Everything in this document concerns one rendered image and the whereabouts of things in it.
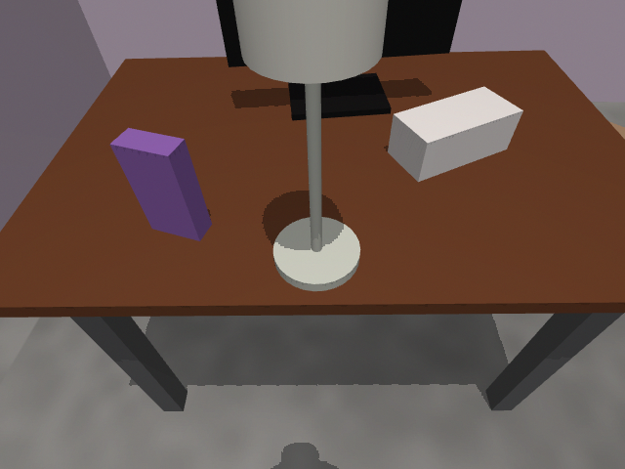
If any desk lamp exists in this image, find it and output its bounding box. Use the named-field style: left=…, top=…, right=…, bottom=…
left=232, top=0, right=389, bottom=291

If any table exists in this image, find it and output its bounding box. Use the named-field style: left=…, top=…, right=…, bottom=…
left=0, top=50, right=625, bottom=411

